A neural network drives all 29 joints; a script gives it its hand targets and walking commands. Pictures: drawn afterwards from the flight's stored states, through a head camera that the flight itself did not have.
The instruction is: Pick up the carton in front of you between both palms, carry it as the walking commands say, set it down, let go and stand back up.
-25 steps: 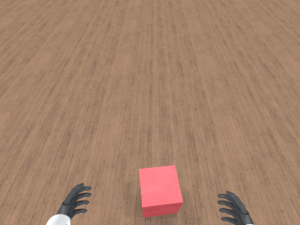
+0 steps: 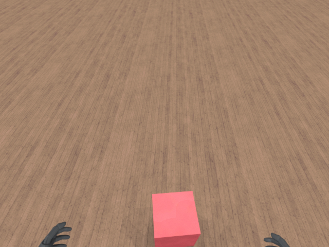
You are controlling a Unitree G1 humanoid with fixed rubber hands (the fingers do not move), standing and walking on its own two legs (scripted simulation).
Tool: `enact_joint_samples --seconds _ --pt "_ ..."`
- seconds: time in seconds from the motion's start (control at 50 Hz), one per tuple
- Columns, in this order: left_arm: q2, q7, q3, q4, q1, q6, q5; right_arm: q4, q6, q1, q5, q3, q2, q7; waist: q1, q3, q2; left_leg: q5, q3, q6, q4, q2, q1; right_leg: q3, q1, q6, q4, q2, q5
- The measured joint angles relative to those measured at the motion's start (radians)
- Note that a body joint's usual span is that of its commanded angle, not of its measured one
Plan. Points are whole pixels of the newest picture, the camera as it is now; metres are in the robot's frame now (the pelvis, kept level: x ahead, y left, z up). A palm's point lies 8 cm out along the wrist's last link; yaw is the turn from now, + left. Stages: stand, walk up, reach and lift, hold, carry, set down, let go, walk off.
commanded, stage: stand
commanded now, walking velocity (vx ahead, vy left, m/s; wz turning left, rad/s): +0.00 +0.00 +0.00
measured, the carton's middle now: (173, 220) +0.38 -0.05 -0.64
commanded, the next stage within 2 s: none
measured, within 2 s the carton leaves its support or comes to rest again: neither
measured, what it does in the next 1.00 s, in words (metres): stands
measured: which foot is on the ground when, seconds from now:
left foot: down 0.00-1.00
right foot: down 0.00-1.00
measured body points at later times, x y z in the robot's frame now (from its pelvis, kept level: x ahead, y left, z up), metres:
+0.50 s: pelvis -0.01 +0.00 +0.01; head -0.01 +0.00 +0.46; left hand +0.12 +0.30 -0.10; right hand +0.11 -0.30 -0.10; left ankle -0.08 +0.12 -0.73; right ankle +0.00 -0.11 -0.73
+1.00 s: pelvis -0.03 +0.00 +0.01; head -0.03 -0.01 +0.46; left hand +0.07 +0.31 -0.10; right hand +0.08 -0.31 -0.10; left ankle -0.08 +0.12 -0.73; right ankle +0.00 -0.11 -0.73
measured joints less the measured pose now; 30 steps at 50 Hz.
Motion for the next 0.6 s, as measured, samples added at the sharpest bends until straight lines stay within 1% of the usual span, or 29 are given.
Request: enact_joint_samples --seconds 0.26,0.6 --pt "0.002 0.003 -0.010 0.076 -0.026 -0.011 -0.005 0.070 -0.013 -0.022 0.006 0.019 -0.004 -0.010 0.002 0.007 -0.003 0.020 -0.005 0.003 -0.039 -0.004 0.034 -0.004 0.034 0.002 -0.032 -0.006 0.013" --pt "0.022 -0.003 -0.016 0.161 -0.032 -0.014 -0.015 0.166 -0.023 -0.032 0.008 0.032 -0.022 -0.005 0.004 0.016 -0.008 0.069 -0.005 0.004 -0.099 -0.008 0.066 -0.001 0.066 0.004 -0.088 -0.014 0.059"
